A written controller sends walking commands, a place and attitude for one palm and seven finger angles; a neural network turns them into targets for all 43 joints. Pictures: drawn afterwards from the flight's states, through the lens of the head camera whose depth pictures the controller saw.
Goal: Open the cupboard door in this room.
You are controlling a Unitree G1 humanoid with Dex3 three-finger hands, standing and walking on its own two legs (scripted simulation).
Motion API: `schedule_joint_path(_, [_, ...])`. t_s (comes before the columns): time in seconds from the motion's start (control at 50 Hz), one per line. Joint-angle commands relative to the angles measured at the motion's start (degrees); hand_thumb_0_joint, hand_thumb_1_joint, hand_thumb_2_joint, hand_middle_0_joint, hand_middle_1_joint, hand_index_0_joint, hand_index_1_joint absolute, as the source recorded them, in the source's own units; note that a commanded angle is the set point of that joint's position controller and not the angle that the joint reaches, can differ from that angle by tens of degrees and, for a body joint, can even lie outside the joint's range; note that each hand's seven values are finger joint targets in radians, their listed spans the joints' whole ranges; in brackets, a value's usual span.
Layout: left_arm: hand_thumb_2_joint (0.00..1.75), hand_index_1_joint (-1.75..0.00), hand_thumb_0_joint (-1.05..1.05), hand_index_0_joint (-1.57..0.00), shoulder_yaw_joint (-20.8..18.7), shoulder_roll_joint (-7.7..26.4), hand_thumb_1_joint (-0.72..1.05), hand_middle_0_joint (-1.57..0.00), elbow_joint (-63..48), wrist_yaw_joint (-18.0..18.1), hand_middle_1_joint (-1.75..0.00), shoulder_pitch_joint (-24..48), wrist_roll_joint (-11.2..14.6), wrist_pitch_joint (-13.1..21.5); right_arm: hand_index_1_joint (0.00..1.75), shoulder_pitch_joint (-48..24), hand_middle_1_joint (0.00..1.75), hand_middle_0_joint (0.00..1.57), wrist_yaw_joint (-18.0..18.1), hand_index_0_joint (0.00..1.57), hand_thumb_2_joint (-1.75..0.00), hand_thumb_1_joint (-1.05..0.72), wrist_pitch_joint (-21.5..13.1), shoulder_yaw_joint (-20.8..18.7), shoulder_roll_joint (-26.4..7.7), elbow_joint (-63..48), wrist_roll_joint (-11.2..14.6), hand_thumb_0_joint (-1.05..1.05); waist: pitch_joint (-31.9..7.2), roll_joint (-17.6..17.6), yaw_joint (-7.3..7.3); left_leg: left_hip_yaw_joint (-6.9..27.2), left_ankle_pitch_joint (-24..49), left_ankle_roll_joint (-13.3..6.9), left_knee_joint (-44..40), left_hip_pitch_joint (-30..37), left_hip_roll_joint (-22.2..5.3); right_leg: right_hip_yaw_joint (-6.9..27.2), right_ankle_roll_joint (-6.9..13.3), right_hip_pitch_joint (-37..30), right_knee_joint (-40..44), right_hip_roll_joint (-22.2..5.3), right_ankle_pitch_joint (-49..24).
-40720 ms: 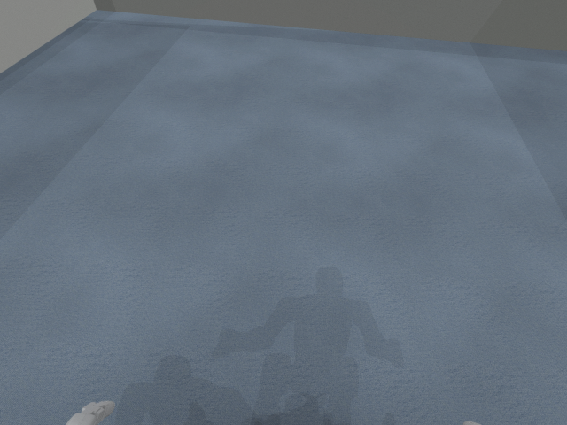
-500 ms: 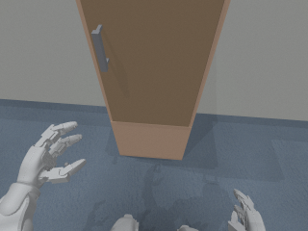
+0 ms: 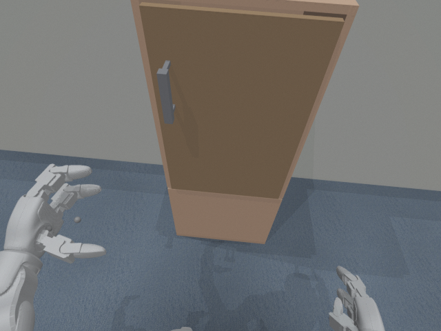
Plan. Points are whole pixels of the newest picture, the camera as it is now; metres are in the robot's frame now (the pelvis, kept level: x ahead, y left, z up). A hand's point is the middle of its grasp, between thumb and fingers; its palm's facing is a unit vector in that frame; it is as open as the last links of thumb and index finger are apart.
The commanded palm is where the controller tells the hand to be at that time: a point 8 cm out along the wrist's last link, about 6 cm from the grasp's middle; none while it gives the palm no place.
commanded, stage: raise the hand with hooked fingers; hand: left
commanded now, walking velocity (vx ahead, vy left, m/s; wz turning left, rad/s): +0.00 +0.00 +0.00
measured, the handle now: (168, 93) +0.58 +0.17 +0.11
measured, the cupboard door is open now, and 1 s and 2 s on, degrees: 0 0 0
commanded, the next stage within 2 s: move the hooked fingers beside the handle in 0.92 s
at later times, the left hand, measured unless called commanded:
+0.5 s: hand (59, 187) +0.29 +0.27 +0.14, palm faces +0.01 -1.00 -0.04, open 14.0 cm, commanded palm +0.25 +0.32 +0.14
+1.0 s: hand (84, 189) +0.29 +0.24 +0.13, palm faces +0.02 -1.00 -0.02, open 14.0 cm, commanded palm +0.26 +0.29 +0.14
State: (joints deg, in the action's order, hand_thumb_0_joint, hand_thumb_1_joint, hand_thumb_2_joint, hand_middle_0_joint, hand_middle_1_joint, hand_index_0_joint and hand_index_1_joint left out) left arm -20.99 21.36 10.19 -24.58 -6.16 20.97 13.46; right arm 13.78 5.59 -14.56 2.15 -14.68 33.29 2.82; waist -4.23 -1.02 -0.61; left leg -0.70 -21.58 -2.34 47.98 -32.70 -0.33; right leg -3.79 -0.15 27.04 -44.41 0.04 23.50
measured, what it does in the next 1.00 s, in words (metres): stands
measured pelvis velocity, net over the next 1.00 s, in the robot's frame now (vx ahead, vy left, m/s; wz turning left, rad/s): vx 0.00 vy -0.03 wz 0.00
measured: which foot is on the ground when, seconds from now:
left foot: down 0.00-1.00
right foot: down 0.00-1.00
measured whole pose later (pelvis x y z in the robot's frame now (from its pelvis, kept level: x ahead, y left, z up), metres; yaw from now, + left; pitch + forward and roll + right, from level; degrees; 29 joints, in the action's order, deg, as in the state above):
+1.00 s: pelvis +0.00 -0.03 +0.02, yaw +0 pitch +2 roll -1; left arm -24.5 24.8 22.7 -28.8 6.0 20.5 5.6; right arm 14.9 6.7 -12.3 3.0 -16.0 34.4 3.9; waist -2.4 -2.5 -0.9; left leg -0.5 -17.1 -0.1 38.3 -23.8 -1.4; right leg -3.8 2.0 19.4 -36.8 1.4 20.0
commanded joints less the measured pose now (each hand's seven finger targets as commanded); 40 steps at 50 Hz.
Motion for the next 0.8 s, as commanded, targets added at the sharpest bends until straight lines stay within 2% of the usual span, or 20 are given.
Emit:
schedule_joint_path(0.0, [0.3, -1.2, 0.0, -0.3, -4.2, 11.2, -0.5, -0.3, -7.5, -0.8, -1.2, 11.2, 0.9, -0.4, 0.3, -1.6, 0.3, 0.2, 0.4, 0.2, -0.9, -0.9, -1.6, -2.8, -8.6, -7.8, 0.4, 0.0, -8.4, -4.7, 0.11, 4.9, 13.6, 1.9, -11.3, 13.4, -0.9, -1.0, 1.7, 0.7, 6.6, 2.3, -12.3])
schedule_joint_path(0.04, [0.3, -1.2, 0.0, -0.3, -3.7, 11.8, -0.5, -0.3, -7.0, -1.3, -1.2, 13.2, 0.2, -2.3, 0.3, -2.0, 0.3, 0.2, 0.6, 0.2, -0.9, -0.9, -1.4, -2.6, -8.7, -8.2, 0.6, 0.0, -8.5, -5.6, 0.09, 5.2, 12.4, 1.9, -12.2, 14.2, -1.1, -1.0, 1.8, 0.5, 7.4, 2.1, -11.0])
schedule_joint_path(0.08, [0.3, -1.2, 0.0, -0.3, -4.1, 13.0, -0.5, -0.3, -8.6, -1.8, -1.2, 15.8, 0.0, -3.2, 0.3, -2.2, 0.3, 0.2, 0.6, 0.2, -0.9, -0.9, -1.2, -2.5, -8.6, -8.7, 0.7, 0.0, -9.7, -6.8, -0.07, 5.2, 14.4, 2.0, -12.6, 16.3, -0.9, -0.8, 2.0, -0.8, 8.0, 2.2, -12.3])
schedule_joint_path(0.14, [0.3, -1.2, 0.0, -0.3, -6.6, 15.7, -0.5, -0.3, -9.6, -1.3, -1.2, 19.0, 0.1, -3.0, 0.3, -2.4, 0.3, 0.2, 0.9, 0.2, -0.9, -0.9, -1.1, -2.2, -8.6, -8.8, 0.4, 0.0, -11.1, -4.6, -0.16, 5.8, 13.3, 2.0, -13.6, 17.7, -1.1, -0.8, 2.0, -1.7, 9.0, 2.3, -11.3])
schedule_joint_path(0.16, [0.3, -1.2, 0.0, -0.3, -7.6, 17.0, -0.5, -0.3, -9.3, -1.2, -1.2, 20.1, 0.3, -2.7, 0.3, -2.4, 0.3, 0.2, 1.0, 0.2, -0.9, -0.9, -0.9, -2.1, -8.6, -8.7, 0.2, 0.0, -10.3, -4.7, -0.34, 5.4, 12.7, 1.9, -13.7, 17.5, -0.8, -0.5, 2.2, -2.3, 9.7, 2.6, -11.2])
schedule_joint_path(0.22, [0.3, -1.2, 0.0, -0.3, -7.9, 17.3, -0.5, -0.3, -7.7, -1.0, -1.2, 23.5, 0.1, -2.1, 0.3, -2.8, 0.3, 0.2, 1.3, 0.2, -0.9, -0.9, -0.8, -1.7, -8.4, -8.1, 0.4, 0.0, -8.9, -6.2, 0.08, 5.7, 9.7, 2.0, -15.3, 18.1, -0.9, -0.5, 2.1, -2.0, 10.7, 2.4, -9.0])
schedule_joint_path(0.24, [0.3, -1.2, 0.0, -0.3, -8.2, 17.4, -0.5, -0.3, -6.5, -1.1, -1.2, 24.0, 0.1, -2.2, 0.3, -2.8, 0.3, 0.2, 1.5, 0.2, -0.9, -0.9, -0.8, -1.6, -8.4, -7.8, 0.4, 0.0, -8.9, -5.6, 0.14, 6.0, 9.1, 1.9, -15.7, 18.4, -0.9, -0.6, 2.1, -2.3, 11.0, 2.3, -8.8])
schedule_joint_path(0.3, [0.3, -1.2, 0.0, -0.3, -7.6, 18.1, -0.5, -0.3, -3.7, -2.3, -1.2, 25.9, -0.3, -3.5, 0.3, -3.0, 0.3, 0.2, 1.7, 0.2, -0.9, -0.9, -0.8, -1.4, -8.5, -7.7, 0.6, 0.0, -8.1, -7.5, -0.01, 5.7, 8.0, 1.8, -16.7, 18.9, -0.7, -0.2, 2.3, -3.3, 12.2, 2.2, -8.4])
schedule_joint_path(0.34, [0.3, -1.2, 0.0, -0.3, -7.5, 18.3, -0.5, -0.3, -2.2, -3.1, -1.2, 26.3, -0.2, -4.6, 0.3, -2.8, 0.3, 0.2, 2.0, 0.2, -0.9, -0.9, -0.9, -1.5, -8.7, -7.5, 0.8, 0.0, -8.1, -6.4, 0.06, 5.6, 8.0, 1.5, -17.0, 19.0, -0.6, 0.0, 2.2, -3.8, 13.1, 2.0, -8.8])
schedule_joint_path(0.36, [0.3, -1.2, 0.0, -0.3, -7.5, 18.6, -0.5, -0.3, -0.8, -3.7, -1.2, 26.4, 0.1, -5.3, 0.3, -2.6, 0.3, 0.2, 2.0, 0.2, -0.9, -0.9, -0.8, -1.4, -8.9, -7.7, 0.8, 0.0, -7.6, -4.6, -0.18, 5.4, 8.0, 1.4, -17.1, 18.2, -0.5, 0.1, 2.3, -4.9, 13.7, 2.2, -8.8])
schedule_joint_path(0.4, [0.3, -1.2, 0.0, -0.3, -8.2, 19.9, -0.5, -0.3, -0.7, -4.4, -1.2, 28.3, 0.1, -6.0, 0.3, -2.8, 0.3, 0.2, 2.0, 0.2, -0.9, -0.9, -0.9, -1.5, -9.0, -7.7, 1.0, 0.0, -8.0, -4.5, -0.09, 5.2, 8.4, 1.2, -17.3, 18.6, -0.4, 0.2, 2.1, -5.3, 14.2, 2.0, -9.2])
schedule_joint_path(0.42, [0.3, -1.2, 0.0, -0.3, -7.9, 19.4, -0.5, -0.3, 0.4, -4.7, -1.2, 27.0, 0.1, -6.3, 0.3, -2.7, 0.3, 0.2, 2.0, 0.2, -0.9, -0.9, -1.0, -1.5, -9.0, -7.7, 1.0, 0.0, -8.0, -3.9, -0.14, 4.9, 9.2, 1.0, -17.0, 18.6, -0.2, 0.4, 2.1, -5.4, 14.4, 2.0, -9.8])
schedule_joint_path(0.46, [0.3, -1.2, 0.0, -0.3, -7.9, 18.6, -0.5, -0.3, 0.8, -5.1, -1.2, 25.4, 0.7, -6.1, 0.3, -2.3, 0.3, 0.2, 1.7, 0.2, -0.9, -0.9, -1.1, -1.7, -8.9, -7.8, 0.9, 0.0, -8.1, -2.8, -0.59, 4.5, 11.1, 1.0, -16.7, 18.7, -0.1, 0.5, 2.2, -6.5, 14.5, 2.1, -11.5])
schedule_joint_path(0.54, [0.3, -1.2, 0.0, -0.3, -9.0, 19.2, -0.5, -0.3, -0.6, -4.7, -1.2, 24.7, 0.7, -5.3, 0.3, -2.1, 0.3, 0.2, 0.9, 0.2, -0.9, -0.9, -1.3, -2.1, -9.0, -8.0, 0.8, 0.0, -9.5, -4.0, -0.8, 3.6, 13.3, 0.9, -16.1, 19.1, 0.1, 0.7, 2.0, -6.4, 13.9, 1.9, -14.0])
schedule_joint_path(0.58, [0.3, -1.2, 0.0, -0.3, -9.6, 19.8, -0.5, -0.3, -0.3, -4.4, -1.2, 24.8, 1.0, -5.0, 0.3, -2.1, 0.3, 0.2, 0.8, 0.2, -0.9, -0.9, -1.2, -2.1, -9.0, -8.0, 0.7, 0.0, -8.5, -2.5, -0.76, 2.8, 13.4, 0.7, -15.6, 17.9, 0.2, 1.3, 1.8, -6.9, 14.2, 1.8, -14.7])
schedule_joint_path(0.64, [0.3, -1.2, 0.0, -0.3, -9.2, 19.4, -0.5, -0.3, -0.9, -3.7, -1.2, 26.6, 0.6, -4.1, 0.3, -2.0, 0.3, 0.2, 0.9, 0.2, -0.9, -0.9, -1.1, -2.2, -8.9, -7.7, 0.8, 0.0, -7.8, -4.1, -0.35, 2.6, 11.8, 0.6, -15.6, 17.8, 0.3, 1.7, 1.7, -6.0, 14.5, 1.7, -13.1])
schedule_joint_path(0.66, [0.3, -1.2, 0.0, -0.3, -10.0, 20.7, -0.5, -0.3, -1.8, -3.3, -1.2, 27.3, 0.6, -3.7, 0.3, -2.0, 0.3, 0.2, 1.0, 0.2, -0.9, -0.9, -1.0, -2.2, -8.9, -7.7, 0.6, 0.0, -8.0, -3.3, -0.5, 2.2, 12.0, 0.5, -15.1, 17.7, 0.3, 2.4, 1.6, -6.5, 14.6, 1.6, -13.4])
schedule_joint_path(0.68, [0.3, -1.2, 0.0, -0.3, -9.6, 20.5, -0.5, -0.3, -2.5, -3.2, -1.2, 28.0, 0.2, -3.5, 0.3, -2.2, 0.3, 0.2, 1.0, 0.2, -0.9, -0.9, -1.1, -2.2, -8.8, -7.8, 0.6, 0.0, -9.3, -5.2, -0.39, 2.3, 12.0, 0.5, -15.2, 17.9, 0.5, 2.4, 1.6, -7.0, 14.4, 1.5, -13.4])
schedule_joint_path(0.74, [0.3, -1.2, 0.0, -0.3, -9.4, 20.0, -0.5, -0.3, -3.4, -2.8, -1.2, 27.0, 0.0, -2.6, 0.3, -2.1, 0.3, 0.2, 1.2, 0.2, -0.9, -0.9, -1.2, -2.2, -8.5, -7.8, 0.6, 0.0, -10.6, -5.9, -0.36, 1.9, 12.6, 0.3, -14.8, 18.9, 0.5, 2.8, 1.4, -7.4, 14.5, 1.4, -14.4])
schedule_joint_path(0.78, [0.3, -1.2, 0.0, -0.3, -9.4, 19.6, -0.5, -0.3, -1.8, -3.0, -1.2, 25.8, 0.4, -2.8, 0.3, -2.2, 0.3, 0.2, 1.4, 0.2, -0.9, -0.9, -1.1, -2.2, -8.5, -7.4, 0.7, 0.0, -9.5, -3.2, -0.18, 1.7, 12.7, 0.3, -14.4, 17.6, 0.4, 3.3, 1.0, -7.9, 14.6, 1.3, -15.2])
